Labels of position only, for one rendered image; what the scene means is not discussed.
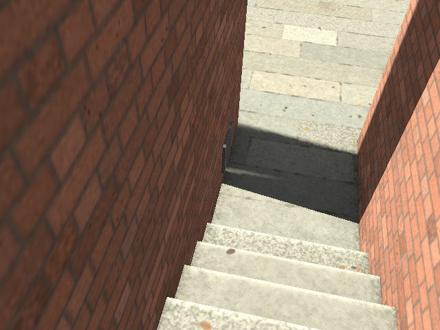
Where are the stairs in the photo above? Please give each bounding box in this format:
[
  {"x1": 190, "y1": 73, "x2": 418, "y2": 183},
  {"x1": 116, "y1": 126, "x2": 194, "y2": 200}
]
[{"x1": 157, "y1": 223, "x2": 397, "y2": 330}]

